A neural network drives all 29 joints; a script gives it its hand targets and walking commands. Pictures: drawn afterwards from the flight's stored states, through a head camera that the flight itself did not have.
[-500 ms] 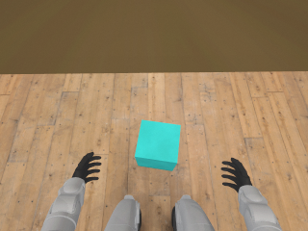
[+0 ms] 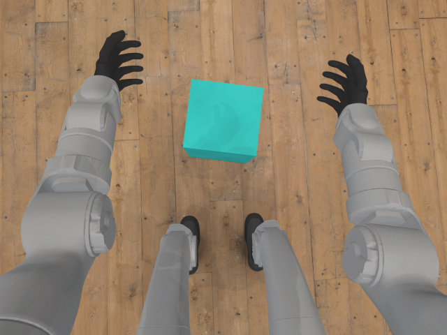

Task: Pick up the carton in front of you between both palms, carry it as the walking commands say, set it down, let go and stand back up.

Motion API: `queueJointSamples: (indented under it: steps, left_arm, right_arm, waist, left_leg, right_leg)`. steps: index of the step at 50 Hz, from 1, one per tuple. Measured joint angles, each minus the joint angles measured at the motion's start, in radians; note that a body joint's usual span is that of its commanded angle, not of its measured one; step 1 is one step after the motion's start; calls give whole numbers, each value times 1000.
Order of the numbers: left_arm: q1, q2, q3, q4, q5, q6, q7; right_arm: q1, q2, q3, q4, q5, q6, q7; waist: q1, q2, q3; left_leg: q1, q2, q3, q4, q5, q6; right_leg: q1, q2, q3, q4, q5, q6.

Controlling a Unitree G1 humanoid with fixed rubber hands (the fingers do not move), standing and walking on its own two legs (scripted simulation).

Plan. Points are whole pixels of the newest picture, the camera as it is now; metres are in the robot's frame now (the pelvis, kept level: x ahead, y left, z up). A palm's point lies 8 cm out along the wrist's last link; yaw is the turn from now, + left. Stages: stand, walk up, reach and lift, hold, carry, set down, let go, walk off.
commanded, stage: reach and lift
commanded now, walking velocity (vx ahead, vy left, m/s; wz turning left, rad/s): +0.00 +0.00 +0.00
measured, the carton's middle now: (222, 126) +0.53 -0.02 -0.53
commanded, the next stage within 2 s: none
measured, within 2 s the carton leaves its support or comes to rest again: leaves its support in 1.92 s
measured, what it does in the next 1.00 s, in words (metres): lowers itself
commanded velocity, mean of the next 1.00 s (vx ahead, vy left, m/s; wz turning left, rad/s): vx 0.00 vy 0.00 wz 0.00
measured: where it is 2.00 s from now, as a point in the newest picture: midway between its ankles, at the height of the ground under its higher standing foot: (222, 253)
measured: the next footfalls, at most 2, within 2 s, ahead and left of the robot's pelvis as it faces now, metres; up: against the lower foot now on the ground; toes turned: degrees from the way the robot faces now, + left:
none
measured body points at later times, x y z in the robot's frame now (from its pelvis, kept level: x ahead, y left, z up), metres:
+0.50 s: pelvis +0.02 +0.00 -0.07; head +0.36 +0.00 +0.22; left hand +0.57 +0.16 -0.23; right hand +0.51 -0.22 -0.23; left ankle +0.08 +0.12 -0.62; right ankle +0.09 -0.13 -0.62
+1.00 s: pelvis -0.03 +0.00 -0.27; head +0.35 +0.00 -0.03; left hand +0.56 +0.16 -0.45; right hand +0.51 -0.21 -0.45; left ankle +0.08 +0.12 -0.62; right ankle +0.08 -0.13 -0.62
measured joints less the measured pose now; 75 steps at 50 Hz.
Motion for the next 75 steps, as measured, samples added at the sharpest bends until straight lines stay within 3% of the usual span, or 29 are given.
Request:
queueJointSamples:
  steps: [8,16,22,27,34,43,52,62,75]
  left_arm:
    - [-177,34,38,46,43,-49,-14]
    - [-151,-11,113,20,115,-102,-25]
    - [-121,-42,138,28,135,-130,-12]
    - [-129,-26,97,28,89,-139,16]
    - [-203,58,-40,26,-54,-125,58]
    - [-385,131,-154,124,-163,-96,80]
    - [-488,148,-190,235,-187,-134,73]
    - [-472,144,-249,207,-234,-163,87]
    - [-470,105,-226,235,-202,-166,88]
  right_arm:
    - [-146,0,-62,6,-35,-46,11]
    - [-120,35,-130,-11,-99,-109,45]
    - [-110,50,-155,24,-125,-141,47]
    - [-137,33,-118,46,-84,-148,25]
    - [-217,-42,4,61,53,-127,-18]
    - [-388,-106,83,155,148,-97,-44]
    - [-515,-124,102,294,149,-139,-29]
    - [-507,-133,136,303,184,-179,-33]
    - [-501,-102,139,310,178,-177,-36]
  waist:
    - [-8,1,-7]
    - [3,5,-70]
    - [13,7,-121]
    - [16,4,-104]
    - [14,-6,5]
    - [12,-17,196]
    - [15,-30,351]
    - [12,-30,396]
    - [16,-35,363]
  left_leg:
    - [-115,-4,-4,-8,3,1]
    - [-209,-7,-16,2,-17,-3]
    - [-364,-17,-32,158,-82,-13]
    - [-523,-26,-40,362,-149,-20]
    - [-708,-37,-43,656,-210,-26]
    - [-821,-44,-40,904,-222,-33]
    - [-851,-34,-30,1035,-241,-28]
    - [-841,-23,-23,1122,-297,-20]
    - [-853,-21,-26,1104,-275,-26]
  right_leg:
    - [-114,3,4,-11,5,4]
    - [-207,15,14,-7,-9,9]
    - [-364,29,23,147,-71,16]
    - [-523,41,27,350,-140,18]
    - [-708,53,24,642,-200,24]
    - [-818,60,21,887,-212,40]
    - [-851,60,19,1016,-226,43]
    - [-842,45,12,1104,-280,34]
    - [-858,46,8,1086,-255,28]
